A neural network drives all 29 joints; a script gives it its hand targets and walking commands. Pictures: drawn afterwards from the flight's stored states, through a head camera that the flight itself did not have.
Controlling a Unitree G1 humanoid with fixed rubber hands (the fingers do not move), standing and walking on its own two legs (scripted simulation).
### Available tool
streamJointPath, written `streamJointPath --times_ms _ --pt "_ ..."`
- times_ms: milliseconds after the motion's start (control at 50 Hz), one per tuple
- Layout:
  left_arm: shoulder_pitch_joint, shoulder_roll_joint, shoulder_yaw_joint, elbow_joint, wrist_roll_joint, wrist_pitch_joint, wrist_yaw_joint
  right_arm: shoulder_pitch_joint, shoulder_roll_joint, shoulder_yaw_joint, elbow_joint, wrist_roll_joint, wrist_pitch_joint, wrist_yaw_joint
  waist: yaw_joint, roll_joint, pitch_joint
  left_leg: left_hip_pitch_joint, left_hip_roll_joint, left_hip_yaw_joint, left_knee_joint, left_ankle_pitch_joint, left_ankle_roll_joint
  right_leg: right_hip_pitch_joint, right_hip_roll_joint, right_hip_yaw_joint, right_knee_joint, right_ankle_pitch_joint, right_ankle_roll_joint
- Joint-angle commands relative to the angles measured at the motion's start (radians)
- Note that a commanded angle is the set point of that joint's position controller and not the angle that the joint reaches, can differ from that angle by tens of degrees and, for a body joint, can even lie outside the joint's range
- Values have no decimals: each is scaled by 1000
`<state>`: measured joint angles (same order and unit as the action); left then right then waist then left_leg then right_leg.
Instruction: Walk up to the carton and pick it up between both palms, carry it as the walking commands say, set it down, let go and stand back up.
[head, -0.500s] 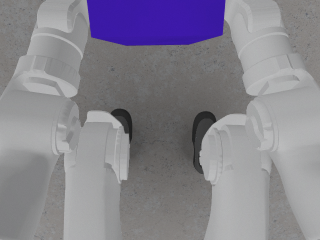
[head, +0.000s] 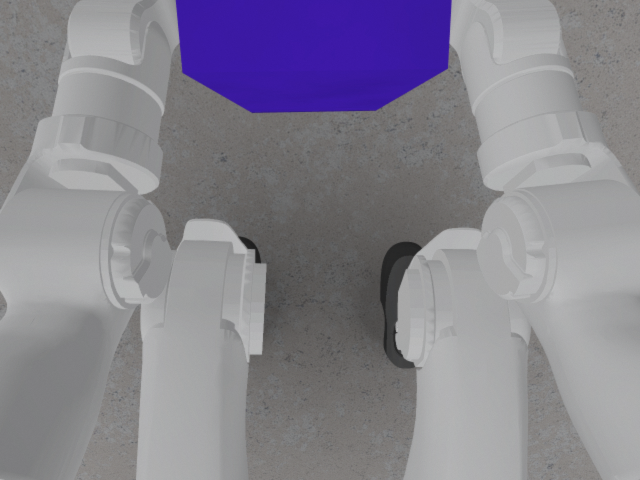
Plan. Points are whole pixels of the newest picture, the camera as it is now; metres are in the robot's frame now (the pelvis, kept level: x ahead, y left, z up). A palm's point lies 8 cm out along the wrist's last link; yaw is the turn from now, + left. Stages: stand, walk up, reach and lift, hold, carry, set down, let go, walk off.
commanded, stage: reach and lift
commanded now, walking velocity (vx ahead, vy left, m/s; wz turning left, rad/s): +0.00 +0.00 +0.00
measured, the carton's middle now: out of the picture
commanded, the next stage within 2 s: none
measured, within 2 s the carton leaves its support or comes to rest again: leaves its support in 0.08 s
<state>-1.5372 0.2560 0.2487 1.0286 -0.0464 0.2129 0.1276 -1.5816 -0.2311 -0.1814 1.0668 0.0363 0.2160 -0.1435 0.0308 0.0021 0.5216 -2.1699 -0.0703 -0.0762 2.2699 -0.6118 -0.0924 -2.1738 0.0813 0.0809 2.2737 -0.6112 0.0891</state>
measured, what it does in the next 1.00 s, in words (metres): rises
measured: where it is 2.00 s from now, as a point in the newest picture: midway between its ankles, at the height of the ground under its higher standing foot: (319, 321)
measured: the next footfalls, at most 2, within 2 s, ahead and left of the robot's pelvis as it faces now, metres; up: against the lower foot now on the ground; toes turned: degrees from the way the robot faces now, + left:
none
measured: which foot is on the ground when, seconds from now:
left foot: down 0.00-1.00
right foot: down 0.00-1.00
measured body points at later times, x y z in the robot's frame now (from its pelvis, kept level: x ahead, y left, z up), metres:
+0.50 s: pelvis -0.01 +0.00 +0.02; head +0.36 +0.01 +0.26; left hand +0.57 +0.16 -0.12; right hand +0.58 -0.11 -0.12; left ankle +0.11 +0.14 -0.32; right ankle +0.11 -0.14 -0.32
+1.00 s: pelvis -0.02 +0.00 +0.06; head +0.36 +0.01 +0.29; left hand +0.56 +0.15 -0.08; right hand +0.57 -0.11 -0.08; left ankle +0.11 +0.14 -0.32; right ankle +0.11 -0.14 -0.32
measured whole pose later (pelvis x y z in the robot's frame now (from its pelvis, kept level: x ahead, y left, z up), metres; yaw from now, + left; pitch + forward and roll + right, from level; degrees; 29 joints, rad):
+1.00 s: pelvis -0.02 +0.00 +0.06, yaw +0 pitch +30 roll +0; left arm -1.48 0.11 0.41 0.57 0.09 0.44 0.17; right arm -1.52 -0.15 -0.32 0.66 -0.07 0.43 -0.14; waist 0.02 0.00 0.53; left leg -2.05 -0.11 -0.09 2.05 -0.53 -0.10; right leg -2.05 0.12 0.10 2.05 -0.53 0.11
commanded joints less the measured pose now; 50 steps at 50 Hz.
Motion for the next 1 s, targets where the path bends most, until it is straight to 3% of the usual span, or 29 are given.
streamJointPath --times_ms 0,20,60,100,180,200,220,240,260,280,300,340,400,440,480,500,520,540,580,600,620,660,680,700,740,800,880,960,980 --pt "-640 -1053 -298 -256 -90 -33 -287 -591 1022 268 -255 95 -48 269 19 -19 -1599 590 -76 181 -202 459 64 679 70 -174 -191 463 -63" --pt "-659 -1039 -297 -275 -93 -31 -287 -576 1027 253 -222 94 -39 272 12 -11 -1613 611 -77 184 -198 458 64 653 71 -181 -187 440 -61" --pt "-676 -1090 -345 -314 -131 -25 -285 -623 1043 298 -306 104 -41 261 -17 -35 -1762 662 -84 177 -208 503 60 750 73 -186 -189 511 -61" --pt "-678 -1098 -364 -354 -142 -18 -280 -631 1080 337 -344 132 -31 252 15 -28 -1883 707 -80 199 -197 545 58 830 77 -171 -194 565 -61" --pt "-625 -1110 -315 -276 -82 20 -277 -667 1085 289 -354 101 -18 248 21 -30 -1877 724 -79 188 -230 517 67 763 76 -196 -208 506 -59" --pt "-691 -1122 -344 -329 -103 16 -282 -632 1094 295 -342 86 -5 248 -11 -27 -1923 715 -79 202 -218 488 58 790 73 -191 -229 496 -63" --pt "-704 -1096 -336 -366 -102 16 -279 -665 1115 316 -373 98 3 249 24 -52 -1957 715 -81 199 -221 499 67 815 73 -187 -221 512 -57" --pt "-677 -1134 -339 -326 -101 28 -282 -677 1110 323 -391 95 6 246 -1 -54 -1989 712 -82 201 -219 490 67 849 77 -184 -231 518 -60" --pt "-680 -1150 -374 -349 -115 38 -280 -718 1126 350 -440 113 7 242 23 -39 -2065 750 -83 204 -236 518 62 899 80 -189 -225 550 -58" --pt "-730 -1137 -381 -408 -115 42 -269 -697 1141 338 -425 119 20 245 15 -26 -2093 807 -88 200 -249 515 62 869 83 -198 -230 519 -54" --pt "-701 -1142 -360 -359 -104 55 -272 -729 1122 338 -426 108 26 243 24 -36 -2068 779 -83 203 -258 491 63 870 77 -191 -249 495 -57" --pt "-768 -1138 -383 -437 -122 64 -269 -720 1122 337 -431 107 45 243 0 -27 -2095 796 -85 208 -261 465 60 859 77 -199 -262 463 -54" --pt "-758 -1163 -382 -410 -109 94 -268 -726 1110 346 -451 84 66 248 -17 -25 -2135 824 -84 207 -285 458 55 860 71 -207 -286 445 -53" --pt "-750 -1168 -336 -380 -68 108 -269 -715 1148 323 -428 69 79 258 -8 -41 -2106 836 -92 204 -301 415 64 814 69 -210 -298 382 -49" --pt "-710 -1159 -346 -358 -44 130 -270 -756 1136 345 -453 92 93 267 39 -4 -2103 845 -80 214 -312 400 69 804 76 -203 -308 360 -51" --pt "-749 -1177 -361 -385 -64 136 -273 -789 1132 344 -462 97 97 268 14 -12 -2124 852 -81 208 -318 389 68 803 74 -206 -314 344 -55" --pt "-755 -1164 -357 -405 -56 140 -269 -780 1149 354 -469 99 109 271 27 -24 -2164 865 -82 201 -339 399 69 825 73 -212 -319 355 -51" --pt "-787 -1186 -375 -464 -79 143 -269 -765 1147 351 -472 86 119 270 -9 -26 -2227 904 -87 199 -337 428 62 870 71 -213 -331 382 -52" --pt "-815 -1180 -403 -499 -97 150 -265 -777 1152 355 -498 99 127 266 -13 -4 -2252 917 -89 204 -343 437 59 885 75 -210 -340 402 -53" --pt "-809 -1168 -391 -473 -80 160 -267 -777 1142 360 -500 96 131 266 -3 -2 -2253 909 -85 204 -352 425 58 879 70 -205 -346 396 -51" --pt "-801 -1188 -387 -466 -82 163 -268 -756 1126 356 -475 70 133 270 -26 -17 -2235 907 -84 196 -354 425 53 872 64 -212 -356 387 -53" --pt "-783 -1197 -395 -449 -69 175 -270 -749 1111 344 -491 74 137 273 -32 23 -2218 906 -88 199 -369 419 50 862 69 -210 -370 382 -55" --pt "-772 -1195 -395 -419 -58 180 -269 -768 1112 349 -490 73 136 276 -17 20 -2208 924 -85 197 -369 422 51 829 70 -210 -360 372 -58" --pt "-778 -1208 -404 -424 -63 184 -273 -776 1123 357 -488 70 140 278 -32 -4 -2208 910 -83 187 -377 409 54 831 70 -214 -363 364 -58" --pt "-785 -1200 -422 -474 -76 179 -271 -754 1157 367 -494 81 150 283 -22 -12 -2255 942 -88 197 -372 454 52 876 75 -212 -367 406 -54" --pt "-809 -1192 -421 -504 -74 183 -268 -743 1136 358 -501 78 152 286 -30 7 -2277 958 -85 188 -388 456 47 883 71 -210 -376 414 -54" --pt "-754 -1219 -420 -495 -58 195 -265 -778 1155 392 -547 89 160 287 28 15 -2323 1012 -83 204 -395 471 50 909 75 -202 -395 394 -56" --pt "-810 -1200 -488 -631 -108 200 -256 -705 1191 427 -602 96 189 267 -10 -25 -2513 1049 -95 201 -402 529 44 1061 85 -195 -413 496 -49" --pt "-765 -1200 -469 -583 -90 206 -257 -678 1208 424 -565 87 194 266 13 -34 -2456 1028 -90 199 -409 507 46 1030 82 -192 -416 469 -47"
